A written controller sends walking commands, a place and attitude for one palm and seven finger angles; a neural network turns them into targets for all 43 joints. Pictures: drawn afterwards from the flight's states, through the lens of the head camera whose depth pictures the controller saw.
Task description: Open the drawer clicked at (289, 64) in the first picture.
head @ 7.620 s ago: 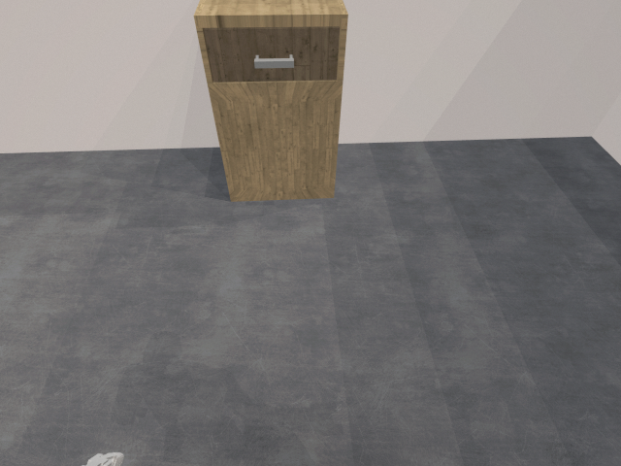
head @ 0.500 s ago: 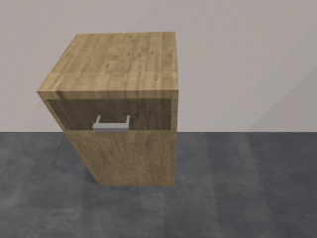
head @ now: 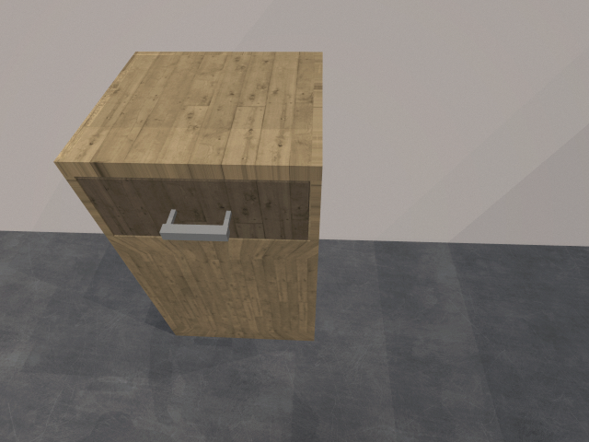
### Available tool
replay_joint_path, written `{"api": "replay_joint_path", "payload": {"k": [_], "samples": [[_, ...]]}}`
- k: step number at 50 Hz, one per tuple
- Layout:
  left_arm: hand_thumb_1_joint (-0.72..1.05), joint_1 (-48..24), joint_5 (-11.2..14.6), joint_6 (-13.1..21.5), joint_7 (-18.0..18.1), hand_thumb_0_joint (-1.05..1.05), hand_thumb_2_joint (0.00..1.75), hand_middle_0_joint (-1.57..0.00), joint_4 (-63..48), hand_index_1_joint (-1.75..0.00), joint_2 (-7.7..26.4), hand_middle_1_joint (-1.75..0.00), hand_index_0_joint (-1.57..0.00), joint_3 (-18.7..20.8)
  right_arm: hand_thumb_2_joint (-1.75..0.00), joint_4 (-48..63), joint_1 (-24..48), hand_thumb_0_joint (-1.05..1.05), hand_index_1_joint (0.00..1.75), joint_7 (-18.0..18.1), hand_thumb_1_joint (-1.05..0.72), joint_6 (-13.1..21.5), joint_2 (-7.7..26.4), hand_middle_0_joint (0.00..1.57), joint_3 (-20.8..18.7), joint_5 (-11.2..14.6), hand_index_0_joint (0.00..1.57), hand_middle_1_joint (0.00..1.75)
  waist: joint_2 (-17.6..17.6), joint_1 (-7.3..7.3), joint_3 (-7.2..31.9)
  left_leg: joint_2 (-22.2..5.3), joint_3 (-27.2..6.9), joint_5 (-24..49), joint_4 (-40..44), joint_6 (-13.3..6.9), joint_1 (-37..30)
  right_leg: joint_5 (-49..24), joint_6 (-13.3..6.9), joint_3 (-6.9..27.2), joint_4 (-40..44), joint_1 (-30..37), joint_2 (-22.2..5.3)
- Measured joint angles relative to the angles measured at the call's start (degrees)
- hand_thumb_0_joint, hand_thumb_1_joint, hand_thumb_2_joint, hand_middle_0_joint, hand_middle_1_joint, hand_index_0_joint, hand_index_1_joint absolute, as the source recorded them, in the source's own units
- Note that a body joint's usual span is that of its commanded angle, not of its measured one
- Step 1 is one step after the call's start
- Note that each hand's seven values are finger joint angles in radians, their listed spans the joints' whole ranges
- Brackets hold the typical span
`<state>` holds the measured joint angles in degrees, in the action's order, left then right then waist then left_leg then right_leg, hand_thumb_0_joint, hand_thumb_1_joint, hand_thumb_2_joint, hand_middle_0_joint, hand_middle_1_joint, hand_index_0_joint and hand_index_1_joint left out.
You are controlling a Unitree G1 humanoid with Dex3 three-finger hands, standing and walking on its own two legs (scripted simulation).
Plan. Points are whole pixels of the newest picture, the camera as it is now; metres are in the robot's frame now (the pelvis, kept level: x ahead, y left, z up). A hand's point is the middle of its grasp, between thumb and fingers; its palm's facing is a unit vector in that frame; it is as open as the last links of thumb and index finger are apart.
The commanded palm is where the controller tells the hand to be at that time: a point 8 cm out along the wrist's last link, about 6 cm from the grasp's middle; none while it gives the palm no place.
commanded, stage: come to a stop and stand still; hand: left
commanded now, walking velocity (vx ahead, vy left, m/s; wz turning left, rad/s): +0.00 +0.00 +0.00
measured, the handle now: (197, 223) +0.52 +0.23 -0.08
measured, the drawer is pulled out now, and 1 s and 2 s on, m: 0.00 0.00 0.00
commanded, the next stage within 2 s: look again from close up in 0.10 s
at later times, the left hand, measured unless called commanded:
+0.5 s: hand out of the picture -0.01 +0.18 -0.17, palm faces +0.03 -0.98 -0.19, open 7.3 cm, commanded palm none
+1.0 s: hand out of the picture +0.13 +0.23 -0.08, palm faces -0.15 -0.72 -0.68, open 7.5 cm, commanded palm +0.11 +0.24 -0.04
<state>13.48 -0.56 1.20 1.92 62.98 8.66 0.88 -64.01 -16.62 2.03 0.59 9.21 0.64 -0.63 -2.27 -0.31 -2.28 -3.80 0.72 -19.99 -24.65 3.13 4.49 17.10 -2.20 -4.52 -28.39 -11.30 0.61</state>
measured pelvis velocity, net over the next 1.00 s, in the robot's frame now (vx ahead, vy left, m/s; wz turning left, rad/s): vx -0.02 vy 0.03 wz -0.02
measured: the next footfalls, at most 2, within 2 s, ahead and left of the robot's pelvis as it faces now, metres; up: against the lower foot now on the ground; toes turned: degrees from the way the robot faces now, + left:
none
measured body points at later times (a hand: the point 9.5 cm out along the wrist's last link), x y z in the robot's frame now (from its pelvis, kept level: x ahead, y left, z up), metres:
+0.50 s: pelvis +0.00 +0.01 +0.00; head +0.02 +0.01 +0.45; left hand -0.01 +0.23 -0.16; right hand -0.03 -0.19 -0.16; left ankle -0.08 +0.15 -0.74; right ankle -0.02 -0.09 -0.74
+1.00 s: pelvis -0.02 +0.03 -0.01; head +0.00 +0.00 +0.44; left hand +0.14 +0.27 -0.04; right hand +0.05 -0.23 -0.14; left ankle -0.08 +0.15 -0.74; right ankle -0.02 -0.09 -0.74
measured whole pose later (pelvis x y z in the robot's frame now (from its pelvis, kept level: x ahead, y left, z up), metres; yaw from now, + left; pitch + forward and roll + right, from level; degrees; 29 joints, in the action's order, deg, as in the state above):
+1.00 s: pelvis -0.02 +0.03 -0.01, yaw -1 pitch +4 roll +1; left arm 23.6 -22.6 -4.9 13.4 12.1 15.1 -5.5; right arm -49.8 -18.3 4.8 13.3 13.8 -1.8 0.6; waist -2.7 0.3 2.3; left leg -0.8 2.9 -21.6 -32.1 0.5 14.5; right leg 18.0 0.0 -2.1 -35.6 -21.8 -2.5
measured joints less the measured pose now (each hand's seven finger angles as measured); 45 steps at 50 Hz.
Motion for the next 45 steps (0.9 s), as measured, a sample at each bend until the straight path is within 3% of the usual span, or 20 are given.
{"api": "replay_joint_path", "payload": {"k": [42,43,45], "samples": [[0.92,3.2,-0.3,-0.1,0.5,0.01,0.90,-0.19,1.9,-0.30,-1.4,-0.30,-0.19,-0.4,-0.89,-1.2,-1.7,0.00,0.30,0.3,-0.91,0.7,-2.8,0.20,0.2,0.3,0.20,0.30,1.2,0.50,0.3,1.1,1.3,-0.2,-1.4,-1.7,0.9,-0.9,1.7,1.1,0.9,-0.1,-1.0],[0.93,5.8,-2.1,-3.7,1.1,0.02,0.90,-0.20,-6.6,-0.30,-0.8,-0.30,-0.20,-2.1,-0.89,1.0,-2.2,0.00,0.30,0.5,-0.91,1.2,-2.4,0.20,0.7,1.0,0.20,0.30,1.1,1.24,0.0,0.9,1.9,-0.5,-2.2,-1.9,1.3,-1.1,1.7,1.7,0.5,-0.6,-0.8],[0.95,11.3,-5.6,-5.7,3.9,0.04,0.89,-0.20,-25.3,-0.30,1.6,-0.30,-0.20,-4.0,-0.89,4.7,-4.4,0.02,0.30,2.7,-0.93,6.1,-0.9,0.21,-0.1,2.0,0.20,0.30,0.9,2.52,0.7,1.3,2.9,-1.1,-1.9,-2.0,1.8,-0.5,1.8,2.7,-1.6,-2.7,-1.1]]}}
